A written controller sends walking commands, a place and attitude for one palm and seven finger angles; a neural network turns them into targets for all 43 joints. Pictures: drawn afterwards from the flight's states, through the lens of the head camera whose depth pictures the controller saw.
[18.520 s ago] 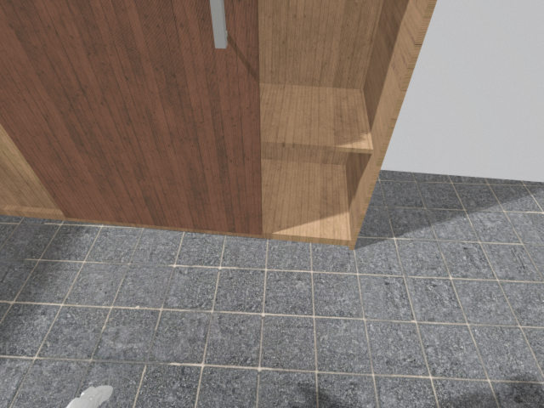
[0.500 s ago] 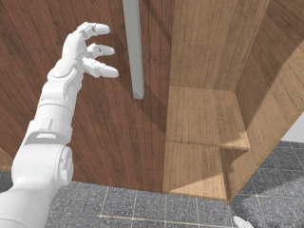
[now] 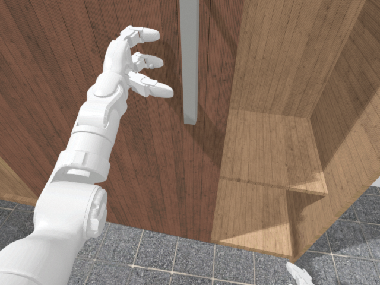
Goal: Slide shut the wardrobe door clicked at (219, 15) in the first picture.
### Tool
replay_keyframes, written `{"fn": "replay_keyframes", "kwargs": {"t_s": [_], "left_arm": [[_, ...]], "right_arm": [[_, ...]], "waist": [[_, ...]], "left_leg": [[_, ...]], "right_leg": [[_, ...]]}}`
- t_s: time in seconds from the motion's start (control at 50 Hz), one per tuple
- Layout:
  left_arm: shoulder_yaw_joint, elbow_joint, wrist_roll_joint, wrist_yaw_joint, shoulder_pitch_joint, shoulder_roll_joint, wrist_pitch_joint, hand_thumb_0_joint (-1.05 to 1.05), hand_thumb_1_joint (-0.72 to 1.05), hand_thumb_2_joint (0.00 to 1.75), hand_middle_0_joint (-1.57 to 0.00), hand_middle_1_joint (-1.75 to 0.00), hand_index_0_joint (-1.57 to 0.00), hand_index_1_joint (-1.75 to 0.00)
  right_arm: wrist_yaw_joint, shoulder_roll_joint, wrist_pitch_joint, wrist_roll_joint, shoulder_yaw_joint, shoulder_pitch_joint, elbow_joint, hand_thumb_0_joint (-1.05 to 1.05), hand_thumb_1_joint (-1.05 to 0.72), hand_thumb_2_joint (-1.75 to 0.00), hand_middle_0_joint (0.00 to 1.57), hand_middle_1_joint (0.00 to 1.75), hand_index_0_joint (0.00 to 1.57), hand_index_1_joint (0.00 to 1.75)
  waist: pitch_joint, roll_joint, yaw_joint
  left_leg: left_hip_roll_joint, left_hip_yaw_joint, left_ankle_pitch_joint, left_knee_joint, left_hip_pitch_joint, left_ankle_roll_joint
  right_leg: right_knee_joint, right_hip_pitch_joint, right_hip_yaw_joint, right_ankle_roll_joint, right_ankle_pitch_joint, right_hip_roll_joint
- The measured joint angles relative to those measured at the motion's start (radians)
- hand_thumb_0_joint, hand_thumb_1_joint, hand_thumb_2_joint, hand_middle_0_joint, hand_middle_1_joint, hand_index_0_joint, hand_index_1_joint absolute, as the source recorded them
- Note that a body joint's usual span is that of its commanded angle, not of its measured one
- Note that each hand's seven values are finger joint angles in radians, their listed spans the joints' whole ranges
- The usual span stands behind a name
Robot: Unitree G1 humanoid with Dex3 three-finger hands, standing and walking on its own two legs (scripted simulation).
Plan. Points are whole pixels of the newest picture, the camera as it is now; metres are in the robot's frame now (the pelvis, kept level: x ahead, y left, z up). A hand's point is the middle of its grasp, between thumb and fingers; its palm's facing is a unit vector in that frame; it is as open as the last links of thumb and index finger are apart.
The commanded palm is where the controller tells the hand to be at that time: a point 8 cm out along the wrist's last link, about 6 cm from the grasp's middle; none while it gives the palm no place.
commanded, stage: slide the fingers in behind the handle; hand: left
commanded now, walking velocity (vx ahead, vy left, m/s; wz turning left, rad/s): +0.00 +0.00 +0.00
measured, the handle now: (192, 59) +0.47 +0.04 +0.27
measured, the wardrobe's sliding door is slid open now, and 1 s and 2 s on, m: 0.40 0.40 0.40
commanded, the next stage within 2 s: move the hooked fingers beside the handle in 0.24 s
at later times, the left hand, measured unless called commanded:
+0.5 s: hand (177, 80) +0.43 +0.07 +0.24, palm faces -0.09 -1.00 -0.02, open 14.0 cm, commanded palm +0.40 +0.12 +0.24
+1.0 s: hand (169, 80) +0.42 +0.08 +0.25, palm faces -0.06 -1.00 -0.03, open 14.0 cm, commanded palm +0.40 +0.14 +0.24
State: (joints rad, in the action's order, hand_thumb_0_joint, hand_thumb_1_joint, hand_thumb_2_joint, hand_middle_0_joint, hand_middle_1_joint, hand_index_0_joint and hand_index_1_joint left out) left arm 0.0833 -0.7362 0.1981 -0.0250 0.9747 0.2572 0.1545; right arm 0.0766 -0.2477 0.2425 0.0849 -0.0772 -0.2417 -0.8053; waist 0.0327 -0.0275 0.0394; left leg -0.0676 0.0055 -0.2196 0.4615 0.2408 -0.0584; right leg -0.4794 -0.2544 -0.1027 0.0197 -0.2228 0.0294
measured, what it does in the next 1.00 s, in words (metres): stands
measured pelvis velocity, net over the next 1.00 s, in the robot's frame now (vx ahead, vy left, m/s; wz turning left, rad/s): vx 0.04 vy -0.04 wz -0.04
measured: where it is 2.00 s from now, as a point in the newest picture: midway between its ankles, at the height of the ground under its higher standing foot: outside the picture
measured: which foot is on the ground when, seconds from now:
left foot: down 0.00-1.00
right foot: down 0.00-1.00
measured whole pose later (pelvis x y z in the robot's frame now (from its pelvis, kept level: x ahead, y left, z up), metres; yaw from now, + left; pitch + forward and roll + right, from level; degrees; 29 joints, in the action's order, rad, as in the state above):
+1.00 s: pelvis +0.04 -0.04 +0.01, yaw -2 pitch -2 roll +0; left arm 0.18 -0.17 0.23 -0.08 0.56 0.26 0.39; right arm 0.06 -0.27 0.02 0.08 -0.07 -0.12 -0.67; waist 0.03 -0.07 0.01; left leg -0.01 0.02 -0.25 0.38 0.09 -0.01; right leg -0.38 -0.11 -0.08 0.06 -0.23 -0.04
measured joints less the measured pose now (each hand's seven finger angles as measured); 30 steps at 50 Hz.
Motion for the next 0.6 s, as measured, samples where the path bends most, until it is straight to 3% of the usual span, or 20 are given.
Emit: {"fn": "replay_keyframes", "kwargs": {"t_s": [0.2,0.3,0.44,0.6], "left_arm": [[-0.015,0.094,0.000,-0.017,-0.067,-0.009,0.024,-0.01,-0.50,0.30,-0.35,-1.31,-0.28,-1.24],[-0.042,0.187,0.013,-0.031,-0.143,-0.054,0.063,-0.01,-0.50,0.30,-0.32,-1.28,-0.29,-1.22],[-0.012,0.349,-0.008,0.025,-0.252,-0.101,0.100,-0.01,-0.50,0.30,-0.30,-1.27,-0.30,-1.21],[0.037,0.444,-0.005,0.007,-0.313,-0.070,0.167,-0.01,-0.50,0.30,-0.33,-1.25,-0.31,-1.20]], "right_arm": [[-0.014,0.009,-0.014,-0.001,-0.003,0.013,0.020,0.01,-0.91,-0.90,0.20,0.30,0.21,0.30],[-0.026,0.009,-0.031,-0.002,-0.004,0.030,0.033,0.01,-0.91,-0.90,0.20,0.30,0.21,0.30],[-0.039,0.021,-0.068,-0.017,-0.003,0.071,0.062,0.01,-0.91,-0.90,0.20,0.30,0.20,0.30],[-0.032,0.025,-0.142,-0.023,-0.014,0.101,0.093,0.01,-0.91,-0.90,0.20,0.30,0.21,0.30]], "waist": [[0.004,-0.001,0.005],[0.003,-0.010,-0.003],[-0.007,-0.026,-0.019],[-0.012,-0.029,-0.030]], "left_leg": [[-0.001,0.003,-0.008,-0.012,-0.029,0.000],[0.002,0.010,-0.014,-0.022,-0.051,0.000],[0.013,0.027,-0.019,-0.045,-0.090,0.006],[0.035,0.033,-0.020,-0.070,-0.126,0.020]], "right_leg": [[0.008,0.025,0.005,-0.002,-0.009,0.000],[0.017,0.043,0.013,-0.002,-0.012,-0.004],[0.035,0.074,0.031,0.002,-0.012,-0.017],[0.069,0.108,0.038,0.016,-0.005,-0.041]]}}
